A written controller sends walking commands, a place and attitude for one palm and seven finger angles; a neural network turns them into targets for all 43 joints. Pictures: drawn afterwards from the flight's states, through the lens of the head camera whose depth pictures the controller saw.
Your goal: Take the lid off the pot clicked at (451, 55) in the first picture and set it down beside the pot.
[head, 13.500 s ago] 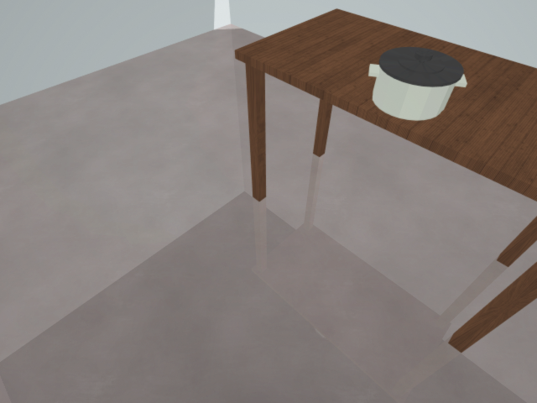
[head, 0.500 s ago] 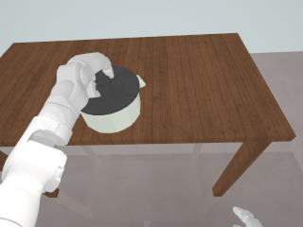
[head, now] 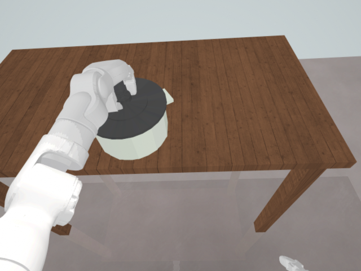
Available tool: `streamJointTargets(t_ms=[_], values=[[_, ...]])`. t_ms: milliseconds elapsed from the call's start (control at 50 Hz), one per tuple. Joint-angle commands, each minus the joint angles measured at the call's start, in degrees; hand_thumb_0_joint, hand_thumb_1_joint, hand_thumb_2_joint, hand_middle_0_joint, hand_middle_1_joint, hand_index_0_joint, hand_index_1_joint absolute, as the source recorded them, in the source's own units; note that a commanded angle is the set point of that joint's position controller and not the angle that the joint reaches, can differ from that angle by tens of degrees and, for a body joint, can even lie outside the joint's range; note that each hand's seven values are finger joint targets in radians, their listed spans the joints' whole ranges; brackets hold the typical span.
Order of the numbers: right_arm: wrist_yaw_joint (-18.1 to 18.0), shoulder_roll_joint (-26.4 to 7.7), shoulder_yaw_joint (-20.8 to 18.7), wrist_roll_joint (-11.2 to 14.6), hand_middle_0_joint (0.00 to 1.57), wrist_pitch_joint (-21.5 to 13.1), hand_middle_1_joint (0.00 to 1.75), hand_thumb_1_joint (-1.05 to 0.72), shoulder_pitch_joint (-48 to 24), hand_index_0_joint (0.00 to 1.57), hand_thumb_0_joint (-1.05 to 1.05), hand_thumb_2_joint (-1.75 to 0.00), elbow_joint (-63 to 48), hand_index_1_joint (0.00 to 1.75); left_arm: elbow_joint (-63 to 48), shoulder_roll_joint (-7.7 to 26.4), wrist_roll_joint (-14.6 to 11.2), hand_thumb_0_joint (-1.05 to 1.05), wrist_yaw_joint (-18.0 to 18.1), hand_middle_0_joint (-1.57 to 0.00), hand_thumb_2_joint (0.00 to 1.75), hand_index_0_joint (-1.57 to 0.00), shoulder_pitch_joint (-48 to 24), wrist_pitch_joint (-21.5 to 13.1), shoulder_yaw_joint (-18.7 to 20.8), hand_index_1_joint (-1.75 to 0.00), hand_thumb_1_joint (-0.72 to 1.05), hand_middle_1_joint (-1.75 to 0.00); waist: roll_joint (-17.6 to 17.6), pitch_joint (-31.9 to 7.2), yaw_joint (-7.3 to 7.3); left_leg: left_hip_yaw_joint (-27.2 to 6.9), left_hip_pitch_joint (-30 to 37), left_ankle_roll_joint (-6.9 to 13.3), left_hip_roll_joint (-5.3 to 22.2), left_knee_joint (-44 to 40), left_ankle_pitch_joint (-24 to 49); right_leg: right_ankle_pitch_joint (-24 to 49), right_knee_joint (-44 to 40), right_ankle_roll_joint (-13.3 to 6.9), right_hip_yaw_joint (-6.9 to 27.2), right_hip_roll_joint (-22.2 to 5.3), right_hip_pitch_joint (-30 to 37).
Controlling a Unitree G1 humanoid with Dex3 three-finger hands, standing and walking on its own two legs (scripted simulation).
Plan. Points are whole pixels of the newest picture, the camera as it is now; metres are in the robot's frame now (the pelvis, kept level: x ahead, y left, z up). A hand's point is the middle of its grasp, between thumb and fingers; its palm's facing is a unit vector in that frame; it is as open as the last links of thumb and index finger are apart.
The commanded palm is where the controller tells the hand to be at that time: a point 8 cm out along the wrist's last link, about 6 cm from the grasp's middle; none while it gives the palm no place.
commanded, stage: close the fingers and squeeze the knob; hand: left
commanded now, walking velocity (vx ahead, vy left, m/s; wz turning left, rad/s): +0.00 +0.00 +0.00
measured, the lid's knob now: (122, 97) +0.49 +0.13 +0.12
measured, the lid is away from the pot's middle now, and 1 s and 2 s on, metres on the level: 0.00 0.00 0.00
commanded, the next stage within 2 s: lift the lid straight up in 0.94 s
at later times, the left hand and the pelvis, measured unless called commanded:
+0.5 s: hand (114, 97) +0.46 +0.14 +0.14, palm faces -0.36 -0.08 -0.93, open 7.6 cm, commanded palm +0.45 +0.15 +0.20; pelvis +0.00 +0.00 +0.00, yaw +0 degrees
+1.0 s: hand (115, 99) +0.46 +0.14 +0.14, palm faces -0.38 -0.07 -0.92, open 7.6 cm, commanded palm +0.45 +0.14 +0.20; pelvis +0.00 +0.00 +0.00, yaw +0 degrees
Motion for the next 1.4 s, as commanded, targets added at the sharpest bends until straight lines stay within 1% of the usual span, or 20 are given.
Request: streamJointTargets(t_ms=[0,80,100,140,220,300,360,480,680,740,760,900,980,1020,1060,1100,1140,1240,1300,1380], values=[[-0.12,-7.14,-2.06,-0.11,0.20,-2.57,0.30,-0.90,-2.13,0.20,0.00,-0.90,-7.65,0.30,-9.83,12.43,0.90,0.00,2.19,-0.68,0.90,-0.68,-25.30,-1.22,6.99,-1.00,0.26,-1.00,-6.51,-24.38,0.27,1.80,13.31,3.71,-2.99,-0.20,21.24,26.25,-0.18,-4.52,-6.00,5.40,7.19],[-0.47,-7.48,-2.10,0.19,0.20,-2.21,0.30,-0.90,-1.82,0.20,0.00,-0.90,-6.94,0.30,-6.06,10.95,0.58,0.00,2.13,-0.71,0.85,-0.71,-25.63,-0.68,5.68,-1.02,0.31,-1.02,-8.50,-19.44,-0.48,2.79,10.64,3.95,-3.12,-0.74,16.92,24.49,-1.44,-4.47,-6.22,5.33,5.48],[-0.52,-7.47,-1.89,0.25,0.20,-2.09,0.30,-0.90,-1.95,0.20,0.00,-0.90,-6.93,0.30,-7.30,13.73,1.03,0.00,2.40,-0.72,0.84,-0.72,-27.37,-0.80,7.29,-1.02,0.33,-1.02,-8.01,-20.41,-0.11,2.59,10.70,3.79,-3.11,-1.14,16.21,24.02,-1.17,-4.39,-5.98,5.27,6.40],[-0.49,-6.98,-1.98,0.00,0.20,-2.45,0.30,-0.90,-2.11,0.20,0.00,-0.90,-7.29,0.30,-7.96,11.41,1.30,0.00,2.38,-0.74,0.81,-0.74,-27.73,-0.74,5.87,-1.02,0.36,-1.02,-6.54,-22.00,-0.10,2.36,12.15,3.96,-3.34,-0.34,19.28,26.18,-0.41,-4.62,-5.98,5.29,6.35],[-0.31,-7.08,-2.07,-0.02,0.20,-2.28,0.30,-0.90,-2.30,0.20,0.00,-0.90,-7.83,0.30,-10.01,12.66,1.39,0.00,2.29,-0.77,0.74,-0.77,-25.98,-1.27,6.93,-1.03,0.42,-1.03,-6.69,-23.90,0.23,2.49,12.62,3.88,-3.22,0.10,20.10,27.47,-0.35,-4.40,-5.65,5.18,7.73],[-0.39,-7.05,-1.92,0.18,0.20,-2.07,0.30,-0.90,-2.74,0.20,0.00,-0.90,-7.77,0.30,-9.80,12.28,1.49,0.00,2.29,-0.81,0.66,-0.81,-27.01,-0.71,6.16,-1.03,0.49,-1.03,-6.85,-22.15,-0.09,2.49,11.87,3.82,-3.18,-0.27,19.01,26.56,-0.63,-4.45,-5.89,5.21,7.04],[-0.56,-6.91,-1.65,0.37,0.20,-2.02,0.30,-0.90,-2.87,0.20,0.00,-0.90,-7.40,0.30,-5.82,11.03,1.73,0.00,2.26,-0.80,0.76,-0.75,-26.38,-0.21,5.02,-1.00,0.43,-1.03,-6.25,-19.63,-0.37,2.63,10.77,3.67,-3.39,-0.53,16.06,23.42,-0.99,-4.52,-6.09,5.35,5.05],[-0.67,-7.28,-1.73,0.32,0.20,-1.84,0.30,-0.90,-2.88,0.20,0.00,-0.90,-7.57,0.30,-6.43,12.93,1.66,0.00,2.37,-0.84,0.81,-0.73,-26.73,-0.50,6.57,-0.99,0.46,-1.05,-6.79,-21.67,-0.07,2.49,10.76,3.68,-3.29,-0.27,16.18,23.99,-0.80,-4.62,-5.80,5.22,6.40],[-0.63,-6.92,-1.99,-0.02,0.20,-1.88,0.30,-0.90,-2.84,0.20,0.00,-0.90,-7.47,0.30,-9.09,8.34,1.33,0.00,2.21,-0.94,0.86,-0.75,-30.09,-0.83,2.95,-1.01,0.55,-1.09,-4.66,-23.22,-0.67,2.10,13.18,3.81,-3.15,-0.45,17.61,23.53,-0.91,-4.84,-6.03,5.36,4.87],[-0.74,-6.99,-1.85,0.00,0.20,-2.11,0.30,-0.90,-2.36,0.20,0.00,-0.90,-7.20,0.30,-7.22,12.02,1.21,0.00,2.34,-0.98,0.87,-0.76,-28.17,-1.01,6.25,-1.02,0.59,-1.11,-6.85,-22.58,-0.24,2.14,12.05,3.95,-3.27,-0.47,16.73,24.04,-0.84,-4.62,-5.84,5.43,6.20],[-0.90,-6.93,-1.77,0.02,0.20,-1.92,0.30,-0.90,-2.47,0.20,0.00,-0.90,-6.89,0.30,-6.13,10.06,1.15,0.00,2.08,-0.99,0.88,-0.77,-29.42,-0.86,4.38,-1.02,0.60,-1.11,-7.10,-21.06,-0.88,2.49,11.40,3.89,-3.30,-0.95,14.77,22.72,-1.31,-4.50,-5.98,5.35,5.12],[-0.94,-7.01,-2.14,-0.21,0.20,-2.31,0.30,-0.90,-1.67,0.20,0.00,-0.90,-6.92,0.30,-8.30,11.95,1.40,0.00,2.70,-1.09,0.91,-0.78,-29.03,-1.81,6.11,-1.04,0.69,-1.14,-7.11,-23.95,-0.24,2.19,13.01,4.02,-3.08,-0.70,17.36,24.44,-0.95,-4.54,-5.77,5.41,6.73],[-0.94,-6.97,-2.15,0.13,0.20,-1.95,0.30,-0.90,-2.00,0.20,0.00,-0.90,-6.54,0.30,-6.87,8.81,1.24,0.00,2.58,-1.14,0.92,-0.78,-31.12,-1.51,3.14,-1.05,0.72,-1.15,-6.43,-20.05,-1.11,2.45,11.80,3.89,-2.96,-1.43,14.45,21.22,-1.89,-4.71,-6.10,5.45,4.03],[-1.14,-7.13,-1.98,0.03,0.20,-2.01,0.30,-0.90,-1.31,0.20,0.00,-0.90,-5.88,0.30,-4.03,11.15,1.71,0.00,2.88,-1.16,0.92,-0.78,-30.91,-1.29,4.94,-1.05,0.73,-1.16,-6.81,-19.26,-0.89,2.40,11.08,3.92,-3.12,-1.56,13.03,20.07,-2.01,-4.62,-6.07,5.56,3.97],[-1.37,-7.10,-1.73,0.06,0.20,-1.99,0.30,-0.90,-1.63,0.20,0.00,-0.90,-5.94,0.30,-3.87,12.36,1.98,0.00,3.05,-1.17,0.92,-0.78,-32.96,-1.45,5.46,-1.05,0.73,-1.16,-6.13,-20.18,-0.87,2.50,11.01,3.83,-3.22,-1.96,12.29,19.49,-1.86,-4.63,-5.81,5.43,4.33],[-1.23,-6.92,-2.13,-0.27,0.20,-2.44,0.30,-0.90,-1.78,0.20,0.00,-0.90,-6.71,0.30,-11.12,13.90,2.24,0.00,3.48,-1.18,0.92,-0.78,-37.21,-2.11,6.31,-1.05,0.74,-1.16,-3.22,-26.02,-0.54,1.74,14.55,3.89,-3.09,-1.26,16.30,22.69,-1.07,-4.89,-5.53,5.30,6.47],[-1.30,-6.63,-2.26,-0.37,0.20,-2.76,0.30,-0.90,-1.55,0.20,0.00,-0.90,-6.39,0.30,-10.75,11.28,2.27,0.00,3.18,-1.19,0.92,-0.78,-37.11,-1.95,4.61,-1.05,0.74,-1.16,-2.72,-25.72,-0.98,1.63,15.82,3.85,-2.93,-1.09,17.30,22.87,-1.35,-4.93,-5.70,5.41,5.28],[-1.62,-6.89,-2.26,-0.34,0.20,-3.74,0.30,-0.90,-1.43,0.20,0.00,-0.90,-6.08,0.30,-11.49,15.05,1.17,0.00,2.79,-1.20,0.92,-0.78,-39.23,-1.82,7.51,-1.05,0.74,-1.16,-6.00,-25.46,-0.73,1.48,15.12,4.36,-3.20,-1.62,17.38,25.23,-1.76,-4.62,-5.35,5.40,7.53],[-1.58,-6.73,-2.34,-0.48,0.20,-4.39,0.30,-0.90,-1.48,0.20,0.00,-0.90,-6.20,0.30,-14.93,14.40,1.15,0.00,2.83,-1.20,0.92,-0.78,-41.24,-2.12,6.66,-1.05,0.75,-1.16,-3.59,-27.86,-0.83,1.12,17.82,4.17,-2.99,-1.40,21.04,26.98,-1.51,-4.65,-5.36,5.37,7.63],[-1.52,-6.99,-2.35,-0.40,0.20,-4.32,0.30,-0.90,-1.15,0.20,0.00,-0.90,-5.35,0.30,-9.66,11.67,0.88,0.00,2.02,-1.20,0.92,-0.78,-38.38,-1.14,5.03,-1.05,0.75,-1.16,-6.39,-23.09,-1.04,1.49,15.48,4.25,-3.17,-1.96,18.55,24.99,-2.49,-4.72,-5.88,5.54,6.04]])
